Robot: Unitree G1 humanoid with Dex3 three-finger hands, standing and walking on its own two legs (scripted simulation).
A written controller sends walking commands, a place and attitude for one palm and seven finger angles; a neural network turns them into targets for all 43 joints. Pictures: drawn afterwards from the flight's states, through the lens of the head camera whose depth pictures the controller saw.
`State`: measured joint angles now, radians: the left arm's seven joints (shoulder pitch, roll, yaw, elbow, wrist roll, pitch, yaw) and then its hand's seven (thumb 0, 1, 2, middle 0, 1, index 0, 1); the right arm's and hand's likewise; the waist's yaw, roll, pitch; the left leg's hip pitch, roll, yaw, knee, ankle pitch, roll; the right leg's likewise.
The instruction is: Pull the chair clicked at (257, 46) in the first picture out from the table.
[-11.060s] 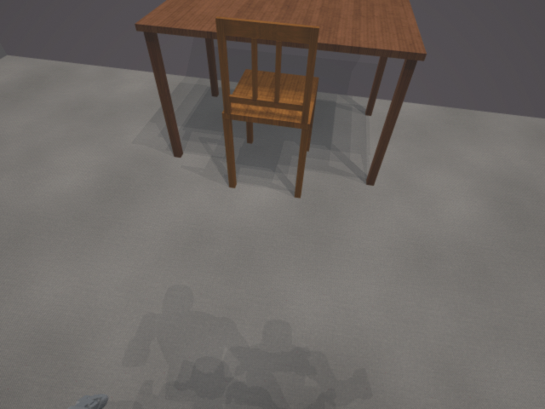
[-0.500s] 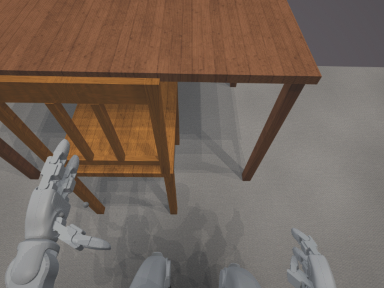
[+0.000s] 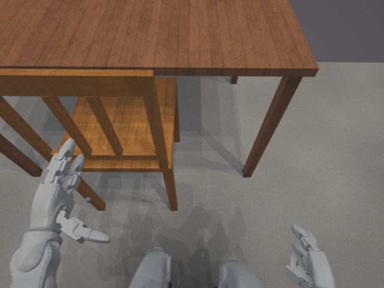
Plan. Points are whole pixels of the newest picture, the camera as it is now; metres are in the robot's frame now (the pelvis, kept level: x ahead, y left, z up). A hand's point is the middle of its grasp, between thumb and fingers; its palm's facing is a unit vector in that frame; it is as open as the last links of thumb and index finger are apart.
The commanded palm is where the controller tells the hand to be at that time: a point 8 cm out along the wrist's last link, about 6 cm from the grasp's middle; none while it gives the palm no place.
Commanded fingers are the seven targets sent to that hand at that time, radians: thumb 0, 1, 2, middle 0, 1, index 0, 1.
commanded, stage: aim the fingers beside a spindle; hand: left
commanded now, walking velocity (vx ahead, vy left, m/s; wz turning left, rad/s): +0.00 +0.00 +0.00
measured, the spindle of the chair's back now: (71, 128) +0.47 +0.34 -0.01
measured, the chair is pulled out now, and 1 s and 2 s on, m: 0.00 0.00 0.00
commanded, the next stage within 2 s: none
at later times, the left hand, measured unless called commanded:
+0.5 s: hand (93, 188) +0.29 +0.22 +0.04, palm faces +0.06 -1.00 -0.05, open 17.0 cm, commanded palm +0.27 +0.26 +0.04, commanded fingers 0.00 -0.50 0.30 -0.06 -0.08 -0.06 -0.08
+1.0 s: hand (106, 181) +0.32 +0.21 +0.01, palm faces +0.06 -1.00 -0.05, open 17.0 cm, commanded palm +0.30 +0.26 +0.02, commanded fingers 0.00 -0.50 0.30 -0.06 -0.08 -0.06 -0.08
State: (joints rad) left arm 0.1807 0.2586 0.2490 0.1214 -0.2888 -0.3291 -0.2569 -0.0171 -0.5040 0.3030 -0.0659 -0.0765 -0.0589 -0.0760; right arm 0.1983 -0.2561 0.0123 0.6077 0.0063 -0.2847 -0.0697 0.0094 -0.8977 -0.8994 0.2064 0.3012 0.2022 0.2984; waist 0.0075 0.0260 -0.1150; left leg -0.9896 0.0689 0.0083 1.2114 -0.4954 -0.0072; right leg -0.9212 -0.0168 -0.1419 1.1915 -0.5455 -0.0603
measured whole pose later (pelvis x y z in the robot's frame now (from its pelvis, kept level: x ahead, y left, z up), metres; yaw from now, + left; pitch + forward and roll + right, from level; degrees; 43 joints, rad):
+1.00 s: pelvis +0.00 +0.01 -0.02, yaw -1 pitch +20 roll -2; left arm -0.05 0.24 0.22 0.32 -0.21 -0.39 -0.19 -0.02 -0.50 0.30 -0.07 -0.08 -0.06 -0.08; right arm 0.19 -0.25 0.01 0.63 -0.01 -0.24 -0.05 0.01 -0.90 -0.90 0.21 0.30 0.20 0.30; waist 0.00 0.02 -0.14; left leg -1.13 0.06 0.02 1.30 -0.52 0.01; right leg -1.07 -0.03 -0.12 1.28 -0.57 -0.05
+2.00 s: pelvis +0.00 +0.02 -0.02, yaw -1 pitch +21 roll -2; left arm -0.06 0.23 0.22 0.37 -0.23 -0.38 -0.23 -0.02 -0.50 0.30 -0.06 -0.08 -0.06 -0.08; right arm 0.21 -0.25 0.01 0.62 0.00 -0.20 -0.04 0.01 -0.90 -0.90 0.21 0.30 0.20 0.30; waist -0.01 0.02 -0.16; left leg -1.15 0.06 0.03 1.32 -0.53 0.02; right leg -1.09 -0.03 -0.11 1.29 -0.57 -0.04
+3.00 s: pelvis +0.00 +0.02 -0.03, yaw -1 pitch +21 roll -3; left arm -0.08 0.28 0.26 0.43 -0.28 -0.36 -0.29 -0.02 -0.50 0.30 -0.06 -0.08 -0.05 -0.08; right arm 0.22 -0.27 0.01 0.63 0.02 -0.21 -0.05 0.01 -0.90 -0.90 0.21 0.30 0.20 0.30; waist -0.01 0.03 -0.16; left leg -1.17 0.06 0.01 1.33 -0.53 0.02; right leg -1.09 -0.02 -0.13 1.30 -0.57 -0.04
